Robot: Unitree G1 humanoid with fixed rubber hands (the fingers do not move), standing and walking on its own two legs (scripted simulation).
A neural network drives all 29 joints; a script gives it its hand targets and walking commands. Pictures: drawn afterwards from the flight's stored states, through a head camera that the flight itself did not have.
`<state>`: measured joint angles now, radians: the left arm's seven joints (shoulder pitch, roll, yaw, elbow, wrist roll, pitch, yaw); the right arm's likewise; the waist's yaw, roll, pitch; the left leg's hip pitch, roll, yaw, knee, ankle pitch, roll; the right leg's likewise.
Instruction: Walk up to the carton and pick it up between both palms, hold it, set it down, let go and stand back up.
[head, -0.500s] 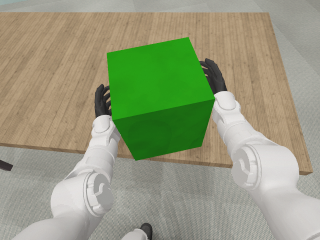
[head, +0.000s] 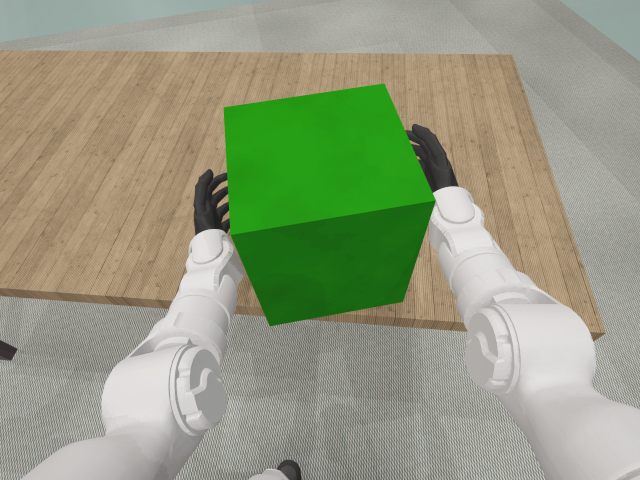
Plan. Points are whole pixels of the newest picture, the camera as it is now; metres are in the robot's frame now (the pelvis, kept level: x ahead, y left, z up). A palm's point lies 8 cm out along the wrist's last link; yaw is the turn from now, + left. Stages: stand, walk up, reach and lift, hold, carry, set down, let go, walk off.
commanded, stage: reach and lift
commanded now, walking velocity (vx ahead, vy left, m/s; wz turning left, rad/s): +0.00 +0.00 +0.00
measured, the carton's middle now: (322, 214) +0.45 +0.08 +0.04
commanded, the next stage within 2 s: none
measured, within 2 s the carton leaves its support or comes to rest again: neither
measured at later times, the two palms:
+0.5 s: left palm (210, 226) +0.38 +0.21 +0.09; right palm (454, 184) +0.45 -0.08 +0.13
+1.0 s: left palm (204, 177) +0.39 +0.20 +0.16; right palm (482, 152) +0.43 -0.10 +0.19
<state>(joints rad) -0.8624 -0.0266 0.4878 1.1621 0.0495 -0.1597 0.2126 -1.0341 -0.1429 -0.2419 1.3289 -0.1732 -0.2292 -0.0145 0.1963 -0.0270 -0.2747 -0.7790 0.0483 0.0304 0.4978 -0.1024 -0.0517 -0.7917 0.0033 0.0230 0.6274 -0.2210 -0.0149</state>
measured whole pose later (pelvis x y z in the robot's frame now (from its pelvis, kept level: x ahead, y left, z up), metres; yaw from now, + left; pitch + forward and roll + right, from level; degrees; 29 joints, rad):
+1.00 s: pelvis -0.01 +0.02 +0.01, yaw -1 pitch +12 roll +0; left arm -0.86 0.02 0.33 0.94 0.01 0.23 0.23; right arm -0.97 -0.13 -0.17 1.08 0.02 0.13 -0.05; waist 0.08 -0.01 -0.28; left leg -0.57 0.05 0.03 0.50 -0.13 -0.02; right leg -0.54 0.00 0.02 0.53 -0.19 0.01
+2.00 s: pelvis -0.01 +0.03 +0.01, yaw -1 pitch +6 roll -1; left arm -0.86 0.02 0.33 0.81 0.12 0.43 0.18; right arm -0.98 -0.12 -0.16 0.99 0.03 0.29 -0.08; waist 0.02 -0.01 -0.26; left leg -0.48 0.05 0.03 0.50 -0.13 -0.01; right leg -0.43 0.00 0.02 0.51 -0.18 0.02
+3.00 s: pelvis -0.02 +0.03 +0.01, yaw -1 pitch +3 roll -1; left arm -0.86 0.02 0.33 0.71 0.14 0.58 0.15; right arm -1.00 -0.12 -0.14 0.92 0.08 0.41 -0.11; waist -0.01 -0.01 -0.26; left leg -0.43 0.05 0.03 0.50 -0.12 -0.01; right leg -0.39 0.00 0.02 0.50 -0.17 0.02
